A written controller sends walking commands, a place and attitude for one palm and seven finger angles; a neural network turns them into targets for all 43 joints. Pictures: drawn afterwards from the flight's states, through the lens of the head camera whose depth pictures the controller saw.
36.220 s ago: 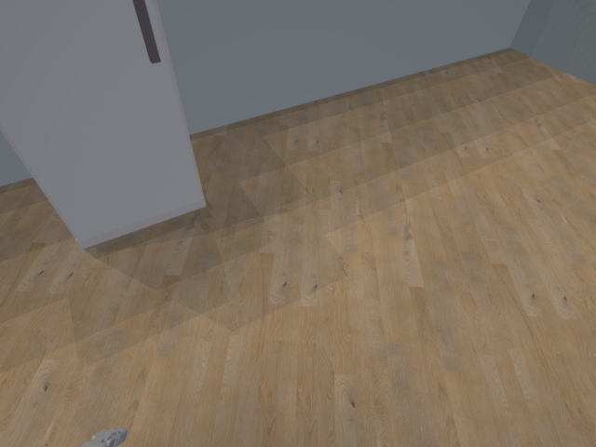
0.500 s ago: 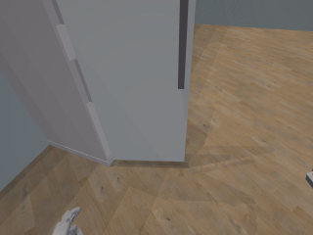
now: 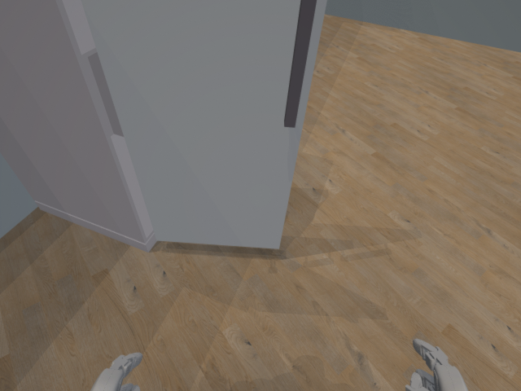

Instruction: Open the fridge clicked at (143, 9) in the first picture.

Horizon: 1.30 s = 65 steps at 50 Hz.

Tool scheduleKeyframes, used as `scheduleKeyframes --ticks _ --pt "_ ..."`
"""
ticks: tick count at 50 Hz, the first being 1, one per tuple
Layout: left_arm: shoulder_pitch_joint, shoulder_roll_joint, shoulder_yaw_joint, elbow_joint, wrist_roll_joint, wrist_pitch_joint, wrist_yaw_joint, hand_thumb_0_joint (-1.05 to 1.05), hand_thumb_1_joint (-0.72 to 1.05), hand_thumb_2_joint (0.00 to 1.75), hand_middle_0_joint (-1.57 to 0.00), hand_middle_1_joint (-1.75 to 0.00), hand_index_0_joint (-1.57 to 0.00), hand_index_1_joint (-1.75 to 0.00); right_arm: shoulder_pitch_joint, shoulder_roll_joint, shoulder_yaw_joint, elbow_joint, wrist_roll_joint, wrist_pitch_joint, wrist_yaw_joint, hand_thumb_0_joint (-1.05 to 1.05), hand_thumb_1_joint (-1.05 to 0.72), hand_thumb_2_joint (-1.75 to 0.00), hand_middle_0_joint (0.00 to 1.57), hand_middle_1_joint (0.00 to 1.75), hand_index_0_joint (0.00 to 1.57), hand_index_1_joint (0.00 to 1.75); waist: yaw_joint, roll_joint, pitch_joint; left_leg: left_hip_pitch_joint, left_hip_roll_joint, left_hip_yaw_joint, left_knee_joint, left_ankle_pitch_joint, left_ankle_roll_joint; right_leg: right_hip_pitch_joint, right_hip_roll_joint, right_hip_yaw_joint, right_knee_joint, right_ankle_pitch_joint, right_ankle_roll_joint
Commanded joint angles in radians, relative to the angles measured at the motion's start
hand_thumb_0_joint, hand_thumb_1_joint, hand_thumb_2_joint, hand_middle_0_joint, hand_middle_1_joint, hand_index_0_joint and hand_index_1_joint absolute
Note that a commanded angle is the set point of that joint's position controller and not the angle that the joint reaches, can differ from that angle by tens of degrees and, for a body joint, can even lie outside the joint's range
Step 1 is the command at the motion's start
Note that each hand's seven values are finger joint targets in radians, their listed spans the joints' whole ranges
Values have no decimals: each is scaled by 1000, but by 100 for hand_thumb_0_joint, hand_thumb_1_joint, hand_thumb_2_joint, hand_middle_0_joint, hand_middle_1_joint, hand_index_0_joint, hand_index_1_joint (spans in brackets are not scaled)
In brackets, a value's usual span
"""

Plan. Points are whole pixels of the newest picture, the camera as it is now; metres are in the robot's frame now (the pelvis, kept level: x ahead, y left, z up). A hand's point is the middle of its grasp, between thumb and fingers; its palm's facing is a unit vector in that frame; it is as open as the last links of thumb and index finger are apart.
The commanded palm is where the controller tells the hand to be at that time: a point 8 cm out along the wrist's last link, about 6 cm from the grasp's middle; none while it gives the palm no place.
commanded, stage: let the arm hang, fingers relaxed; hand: right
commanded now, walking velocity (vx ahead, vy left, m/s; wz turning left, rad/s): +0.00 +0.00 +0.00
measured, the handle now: (304, 17) +0.75 +0.00 +0.26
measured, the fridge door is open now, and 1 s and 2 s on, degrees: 71 71 71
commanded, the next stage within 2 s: look to check the result in 0.92 s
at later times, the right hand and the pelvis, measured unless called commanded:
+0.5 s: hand out of the picture +0.03 -0.21 -0.13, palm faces +0.01 +0.97 -0.24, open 7.3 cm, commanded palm none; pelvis +0.01 -0.02 +0.04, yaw +0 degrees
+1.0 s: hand out of the picture +0.02 -0.19 -0.14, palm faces +0.00 +0.98 -0.18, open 7.3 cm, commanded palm none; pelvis +0.01 -0.02 +0.04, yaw +0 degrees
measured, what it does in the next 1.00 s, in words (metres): stands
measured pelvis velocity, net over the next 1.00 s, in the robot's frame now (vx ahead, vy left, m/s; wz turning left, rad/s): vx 0.01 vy -0.02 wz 0.01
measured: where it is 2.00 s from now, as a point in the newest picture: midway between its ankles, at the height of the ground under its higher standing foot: outside the picture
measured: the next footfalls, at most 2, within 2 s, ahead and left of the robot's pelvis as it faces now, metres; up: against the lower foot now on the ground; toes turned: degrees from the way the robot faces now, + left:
none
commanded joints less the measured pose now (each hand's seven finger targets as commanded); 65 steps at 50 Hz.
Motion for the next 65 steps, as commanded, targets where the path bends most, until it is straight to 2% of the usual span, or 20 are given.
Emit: scheduleKeyframes --ticks 1,2,3,5,6,7,8,9,10,11,12,16,18,20,24,30,36,40,50,65 --pt "-41 74 22 -66 -23 -17 19 0 90 90 -20 -30 -20 -30 105 -160 16 99 0 -79 -4 0 -90 -90 20 30 20 30 -61 178 -118 245 158 -243 -339 402 37 -41 -24 79 -99 150 -12" --pt "-9 52 22 -39 -30 1 18 0 90 90 -20 -30 -20 -30 54 -181 32 149 5 -82 -1 0 -90 -90 20 30 20 30 -28 229 -79 137 255 -348 -465 347 107 25 17 37 -30 -69 12" --pt "-4 45 24 -7 -27 15 20 0 90 90 -20 -30 -20 -30 4 -173 41 197 6 -86 -3 0 -90 -90 20 30 20 30 -22 243 -33 89 261 -354 -513 318 138 52 8 59 24 -141 10" --pt "41 24 23 49 -27 19 21 0 90 90 -20 -30 -20 -30 -33 -136 48 271 8 -90 -8 0 -90 -90 20 30 20 30 3 106 -26 120 216 -280 -471 460 147 95 0 55 -9 -71 9" --pt "69 5 27 70 -22 14 25 0 90 90 -20 -30 -20 -30 -26 -101 32 295 5 -96 -14 0 -90 -90 20 30 20 30 14 37 -53 164 197 -238 -411 569 137 136 -11 58 -107 31 7" --pt "96 -2 26 93 -24 8 25 0 90 90 -20 -30 -20 -30 -18 -89 30 316 9 -97 -19 0 -90 -90 20 30 20 30 11 -32 -93 212 161 -175 -351 615 108 193 -31 71 -217 218 1" --pt "90 14 24 111 -25 -1 28 0 90 90 -20 -30 -20 -30 -1 -78 40 341 17 -94 -21 0 -90 -90 20 30 20 30 -7 -100 -120 229 105 -107 -308 605 73 254 -67 99 -269 401 -8" --pt "70 41 28 120 -27 -5 32 0 90 90 -20 -30 -20 -30 14 -67 46 364 21 -91 -23 0 -90 -90 20 30 20 30 -29 -100 -148 226 66 -74 -314 541 49 296 -112 133 -268 499 -24" --pt "53 40 27 132 -26 -3 39 0 90 90 -20 -30 -20 -30 17 -47 56 387 22 -86 -25 0 -90 -90 20 30 20 30 -37 -74 -118 228 55 -68 -361 466 39 275 -129 128 -281 462 -31" --pt "49 34 26 151 -28 -1 41 0 90 90 -20 -30 -20 -30 8 -53 56 417 21 -80 -24 0 -90 -90 20 30 20 30 -34 -133 -106 237 56 -56 -367 437 34 267 -118 132 -308 436 -31" --pt "49 31 23 161 -29 3 42 0 90 90 -20 -30 -20 -30 -5 -61 58 440 22 -75 -22 0 -90 -90 20 30 20 30 -34 -136 -80 250 48 -46 -375 383 31 242 -122 139 -340 385 -34" --pt "53 35 22 204 -31 8 40 0 90 90 -20 -30 -20 -30 -11 -54 68 512 19 -67 -17 0 -90 -90 20 30 20 30 -38 -15 13 251 46 -53 -455 244 32 177 -115 146 -427 150 -31" --pt "59 40 25 223 -29 10 39 0 90 90 -20 -30 -20 -30 -16 -51 71 537 17 -66 -17 0 -90 -90 20 30 20 30 -34 13 56 221 45 -61 -476 196 34 169 -109 148 -457 65 -31" --pt "70 41 25 242 -30 8 36 0 90 90 -20 -30 -20 -30 -16 -58 71 556 16 -68 -16 0 -90 -90 20 30 20 30 -34 24 56 223 49 -62 -487 178 33 170 -105 145 -472 36 -31" --pt "77 45 26 267 -32 1 36 0 90 90 -20 -30 -20 -30 -9 -63 72 585 17 -76 -19 0 -90 -90 20 30 20 30 -36 43 20 236 57 -64 -488 228 34 217 -100 132 -458 113 -33" --pt "83 25 17 301 -33 -3 37 0 90 90 -20 -30 -20 -30 -8 -52 77 615 19 -79 -23 0 -90 -90 20 30 20 30 -33 28 31 232 67 -65 -484 275 30 241 -99 117 -452 198 -29" --pt "87 8 13 321 -33 1 38 0 90 90 -20 -30 -20 -30 0 -39 79 633 19 -76 -25 0 -90 -90 20 30 20 30 -33 11 76 216 65 -66 -495 240 29 223 -94 115 -468 150 -26" --pt "98 4 14 325 -33 -2 40 0 90 90 -20 -30 -20 -30 6 -30 79 635 19 -79 -26 0 -90 -90 20 30 20 30 -32 8 46 231 65 -67 -486 266 29 239 -96 110 -459 182 -27" --pt "113 -9 15 334 -35 0 43 0 90 90 -20 -30 -20 -30 21 -18 79 644 19 -78 -28 0 -90 -90 20 30 20 30 -31 15 75 219 61 -68 -493 249 30 231 -94 108 -462 158 -27" --pt "118 -11 16 337 -36 -2 45 0 90 90 -20 -30 -20 -30 34 -12 78 649 19 -82 -30 0 -90 -90 20 30 20 30 -30 18 58 218 64 -70 -488 282 32 260 -96 102 -446 205 -29"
